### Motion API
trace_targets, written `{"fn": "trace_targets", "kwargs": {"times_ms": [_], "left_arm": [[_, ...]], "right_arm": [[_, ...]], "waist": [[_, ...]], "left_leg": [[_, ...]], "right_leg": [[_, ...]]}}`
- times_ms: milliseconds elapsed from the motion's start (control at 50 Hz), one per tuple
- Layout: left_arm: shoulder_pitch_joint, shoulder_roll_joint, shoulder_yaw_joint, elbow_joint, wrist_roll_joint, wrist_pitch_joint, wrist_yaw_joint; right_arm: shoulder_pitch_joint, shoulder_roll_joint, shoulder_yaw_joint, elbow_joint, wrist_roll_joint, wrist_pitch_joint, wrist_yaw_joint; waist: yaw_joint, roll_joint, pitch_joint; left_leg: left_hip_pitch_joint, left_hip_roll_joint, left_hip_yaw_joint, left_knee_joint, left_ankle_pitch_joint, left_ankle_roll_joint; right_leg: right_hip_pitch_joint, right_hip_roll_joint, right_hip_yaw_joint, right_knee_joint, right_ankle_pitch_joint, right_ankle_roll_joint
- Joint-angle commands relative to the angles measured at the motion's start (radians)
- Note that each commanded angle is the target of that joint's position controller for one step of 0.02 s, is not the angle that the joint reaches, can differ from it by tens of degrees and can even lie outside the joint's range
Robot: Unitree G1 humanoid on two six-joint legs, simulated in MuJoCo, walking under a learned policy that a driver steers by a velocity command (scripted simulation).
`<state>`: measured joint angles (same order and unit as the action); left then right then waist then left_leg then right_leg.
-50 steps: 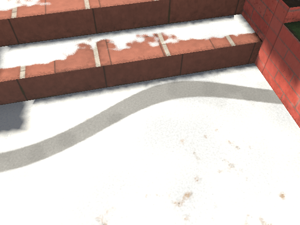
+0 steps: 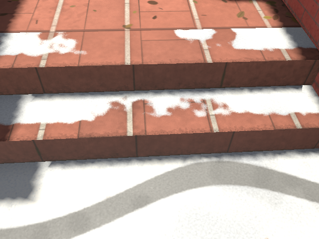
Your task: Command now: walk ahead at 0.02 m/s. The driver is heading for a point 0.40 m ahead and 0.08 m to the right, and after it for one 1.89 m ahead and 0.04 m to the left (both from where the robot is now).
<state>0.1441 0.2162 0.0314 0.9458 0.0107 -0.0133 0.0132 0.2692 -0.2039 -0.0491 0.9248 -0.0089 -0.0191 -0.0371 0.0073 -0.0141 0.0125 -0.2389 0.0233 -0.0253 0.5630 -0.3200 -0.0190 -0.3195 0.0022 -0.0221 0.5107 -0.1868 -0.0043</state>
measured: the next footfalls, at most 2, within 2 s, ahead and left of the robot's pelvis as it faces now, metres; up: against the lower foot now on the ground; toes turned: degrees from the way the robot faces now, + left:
left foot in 1.00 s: +0.24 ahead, +0.08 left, +0.00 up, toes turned -17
right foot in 1.44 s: +0.46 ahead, -0.18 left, +0.00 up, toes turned -10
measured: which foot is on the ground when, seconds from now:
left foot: down 0.00-0.44, up 0.46-0.98, down 1.00-1.00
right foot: down 0.00-1.00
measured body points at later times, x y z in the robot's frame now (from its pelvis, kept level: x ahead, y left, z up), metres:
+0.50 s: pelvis +0.02 -0.02 -0.01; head +0.05 -0.04 +0.43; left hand +0.18 +0.24 -0.13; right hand +0.07 -0.32 -0.15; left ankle -0.01 +0.13 -0.70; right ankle +0.04 -0.11 -0.73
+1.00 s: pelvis +0.13 -0.01 +0.01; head +0.14 +0.00 +0.46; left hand +0.25 +0.25 -0.13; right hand +0.21 -0.31 -0.09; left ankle +0.20 +0.09 -0.73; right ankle +0.04 -0.11 -0.73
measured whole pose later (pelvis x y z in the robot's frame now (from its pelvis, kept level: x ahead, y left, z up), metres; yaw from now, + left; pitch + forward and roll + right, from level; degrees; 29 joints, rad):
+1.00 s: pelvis +0.13 -0.01 +0.01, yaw -18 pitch +3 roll -1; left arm 0.32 0.29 0.07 0.89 -0.02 -0.04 0.01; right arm 0.12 -0.28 -0.07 0.87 0.02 -0.12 0.00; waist 0.05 -0.01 -0.05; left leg -0.33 0.02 0.01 0.45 -0.19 0.02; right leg -0.15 0.07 0.13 0.40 -0.30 -0.04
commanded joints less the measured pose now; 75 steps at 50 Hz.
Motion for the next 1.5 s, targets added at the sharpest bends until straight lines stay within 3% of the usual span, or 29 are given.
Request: {"fn": "trace_targets", "kwargs": {"times_ms": [20,140,220,280,340,380,440,460,480,500,540,560,600,720,880,980,1000,1020,1040,1060,1140,1160,1240,1360,1400,1440,1460,1480,1500], "left_arm": [[-0.017,0.088,0.019,-0.024,-0.005,-0.009,0.003],[-0.010,0.097,0.023,0.021,-0.010,0.004,0.011],[-0.075,0.141,0.038,-0.014,-0.025,0.015,0.016],[-0.089,0.125,0.043,-0.044,-0.023,0.028,0.015],[-0.062,0.107,0.048,-0.063,-0.018,0.042,0.002],[-0.076,0.105,0.049,-0.085,-0.027,0.045,-0.010],[0.018,0.145,0.075,-0.064,-0.026,0.043,-0.022],[0.048,0.275,0.109,-0.086,-0.022,0.039,-0.011],[0.119,0.298,0.096,-0.086,0.012,0.020,-0.022],[0.098,0.257,0.080,-0.099,0.015,-0.003,-0.027],[-0.005,0.229,0.077,-0.132,-0.020,-0.016,-0.015],[-0.019,0.211,0.072,-0.139,-0.035,-0.015,-0.008],[0.002,0.195,0.065,-0.143,-0.032,-0.015,0.004],[0.090,0.202,0.064,-0.111,-0.021,-0.040,0.018],[0.129,0.232,0.072,-0.103,-0.028,-0.040,0.004],[0.129,0.185,0.054,-0.115,-0.029,-0.032,-0.007],[0.108,0.136,0.039,-0.126,-0.024,-0.035,-0.008],[0.096,0.072,0.021,-0.152,-0.019,-0.048,-0.010],[0.089,0.122,0.031,-0.192,-0.035,-0.072,-0.009],[0.080,0.202,0.049,-0.182,-0.043,-0.087,-0.013],[0.018,0.169,0.050,-0.185,-0.012,-0.095,-0.021],[0.043,0.121,0.030,-0.167,0.098,-0.058,-0.052],[-0.030,0.097,0.014,-0.208,0.047,-0.024,-0.069],[-0.196,0.122,0.005,-0.263,0.019,-0.034,-0.048],[-0.126,0.146,0.014,-0.251,0.014,-0.046,-0.037],[0.098,0.193,0.038,-0.183,0.021,-0.069,-0.013],[0.261,0.271,0.057,-0.171,0.048,-0.081,0.005],[0.266,0.362,0.079,-0.172,0.057,-0.067,0.003],[0.196,0.270,0.065,-0.184,0.041,-0.053,-0.001]], "right_arm": [[0.026,-0.115,-0.022,-0.024,0.005,-0.017,-0.003],[0.026,-0.106,-0.018,0.008,0.007,-0.010,-0.002],[0.029,-0.161,-0.043,0.003,0.010,0.005,-0.028],[0.058,-0.185,-0.059,-0.002,0.008,0.017,-0.049],[-0.038,-0.194,-0.063,-0.049,0.008,0.013,-0.062],[-0.097,-0.217,-0.071,-0.073,0.016,0.006,-0.062],[-0.093,-0.219,-0.078,-0.059,0.029,0.014,-0.053],[-0.073,-0.167,-0.064,-0.080,-0.002,0.015,-0.047],[-0.158,-0.124,-0.048,-0.135,-0.004,0.017,-0.048],[-0.144,-0.149,-0.055,-0.126,0.010,0.019,-0.044],[-0.124,-0.178,-0.067,-0.100,0.015,0.017,-0.042],[-0.132,-0.200,-0.076,-0.102,0.008,0.013,-0.043],[-0.151,-0.187,-0.077,-0.113,0.007,-0.004,-0.031],[-0.212,-0.143,-0.059,-0.115,0.010,-0.060,0.000],[-0.264,-0.157,-0.042,-0.130,0.033,-0.096,0.032],[-0.116,-0.171,-0.044,-0.081,0.036,-0.112,0.039],[0.004,-0.204,-0.054,-0.052,0.032,-0.114,0.032],[0.122,-0.281,-0.070,-0.031,0.016,-0.110,0.024],[0.185,-0.337,-0.086,-0.012,0.010,-0.109,0.038],[0.126,-0.254,-0.062,-0.036,0.018,-0.114,0.043],[0.025,-0.174,-0.027,-0.074,0.009,-0.098,0.055],[0.076,-0.173,-0.028,-0.035,-0.022,-0.087,0.053],[0.130,-0.167,-0.030,0.000,0.000,-0.078,0.053],[0.193,-0.195,-0.041,0.016,-0.006,-0.065,0.041],[0.155,-0.210,-0.048,0.006,-0.008,-0.062,0.038],[0.126,-0.202,-0.046,-0.002,0.000,-0.065,0.043],[0.116,-0.150,-0.033,-0.039,0.008,-0.068,0.047],[0.219,-0.063,-0.018,-0.069,0.036,-0.061,0.042],[0.212,-0.158,-0.035,-0.036,0.004,-0.043,0.035]], "waist": [[-0.003,0.046,-0.030],[-0.006,0.018,-0.040],[-0.027,0.033,-0.032],[-0.037,0.110,-0.026],[-0.015,0.210,-0.016],[-0.007,0.171,0.000],[0.036,0.072,-0.059],[0.016,-0.201,-0.081],[0.065,-0.296,-0.162],[0.046,-0.139,-0.159],[0.001,-0.007,-0.095],[-0.002,-0.021,-0.082],[0.003,-0.092,-0.065],[0.036,-0.105,-0.045],[0.066,-0.112,0.008],[-0.023,-0.078,-0.028],[-0.076,-0.031,-0.067],[-0.101,0.182,-0.118],[-0.097,0.320,-0.107],[-0.085,0.192,-0.035],[-0.037,0.112,0.034],[-0.020,0.068,0.026],[-0.014,0.133,0.023],[-0.062,0.128,0.039],[-0.018,0.128,0.021],[0.079,0.062,-0.087],[0.136,-0.055,-0.229],[0.077,-0.319,-0.304],[0.044,-0.182,-0.199]], "left_leg": [[-0.053,0.039,-0.040,-0.120,0.145,0.042],[-0.017,0.027,-0.023,-0.103,0.244,0.045],[0.046,0.044,-0.010,-0.067,0.291,0.067],[0.082,0.162,-0.096,-0.099,0.378,0.139],[0.071,0.328,-0.199,-0.135,0.484,0.231],[0.055,0.337,-0.168,-0.121,0.511,0.215],[-0.056,0.201,0.027,0.092,0.376,0.084],[-0.259,0.070,0.144,0.409,0.055,-0.028],[-0.397,-0.071,0.016,0.620,-0.408,-0.047],[-0.416,-0.030,-0.074,0.731,-0.381,-0.035],[-0.441,0.017,-0.071,0.676,-0.183,-0.014],[-0.437,0.041,-0.074,0.597,-0.098,-0.008],[-0.411,0.028,-0.057,0.518,0.003,-0.010],[-0.371,0.027,-0.029,0.186,0.140,-0.031],[-0.266,0.023,0.006,0.000,0.127,0.000],[0.038,-0.001,0.041,-0.138,0.122,0.055],[0.199,0.073,-0.049,-0.158,0.078,0.087],[0.394,0.250,-0.320,-0.254,-0.056,0.166],[0.456,0.390,-0.656,-0.357,-0.262,0.285],[0.413,0.376,-0.631,-0.365,-0.340,0.284],[0.236,0.221,-0.341,-0.411,0.031,0.217],[0.153,0.163,-0.257,-0.412,0.243,0.197],[0.113,0.107,-0.153,-0.383,0.508,0.197],[0.213,0.153,-0.230,-0.326,0.506,0.198],[0.198,0.166,-0.254,-0.265,0.558,0.173],[0.120,0.084,-0.202,-0.004,0.641,0.137],[-0.024,0.005,-0.142,0.269,0.408,0.119],[-0.319,-0.141,-0.036,0.512,-0.202,0.101],[-0.386,-0.061,-0.065,0.620,-0.186,0.120]], "right_leg": [[0.105,-0.037,0.037,-0.038,0.123,-0.034],[0.131,-0.040,0.038,-0.018,0.199,-0.031],[0.011,-0.019,0.049,0.051,0.238,-0.049],[-0.105,0.010,0.031,0.159,0.144,-0.035],[-0.176,0.001,0.000,0.334,-0.276,-0.030],[-0.168,-0.030,-0.003,0.310,-0.314,-0.036],[0.121,0.017,-0.004,0.015,0.040,-0.068],[0.259,-0.191,0.357,-0.107,0.379,-0.169],[0.295,-0.371,0.683,-0.201,0.490,-0.355],[0.284,-0.364,0.622,-0.200,0.397,-0.363],[0.203,-0.247,0.448,-0.210,0.066,-0.253],[0.183,-0.213,0.437,-0.248,-0.173,-0.218],[0.162,-0.176,0.451,-0.320,-0.352,-0.212],[0.220,-0.183,0.386,-0.362,-0.210,-0.215],[0.163,-0.215,0.397,-0.353,-0.264,-0.225],[0.047,-0.151,0.359,-0.210,-0.237,-0.178],[-0.058,-0.097,0.299,-0.060,-0.196,-0.141],[-0.261,0.023,0.134,0.284,-0.241,-0.075],[-0.497,0.070,0.096,0.494,-0.389,-0.060],[-0.574,-0.008,0.149,0.603,-0.328,-0.069],[-0.496,-0.103,0.092,0.513,-0.048,-0.045],[-0.389,-0.074,0.019,0.522,-0.016,-0.018],[-0.322,-0.057,-0.028,0.364,0.060,0.032],[-0.240,-0.029,-0.003,0.096,0.094,0.018],[-0.107,-0.015,0.009,0.034,0.049,-0.007],[0.219,-0.011,0.019,-0.067,0.043,-0.048],[0.453,-0.228,0.230,-0.105,-0.145,-0.092],[0.616,-0.455,0.652,-0.244,-0.332,-0.169],[0.494,-0.437,0.702,-0.290,-0.466,-0.173]]}}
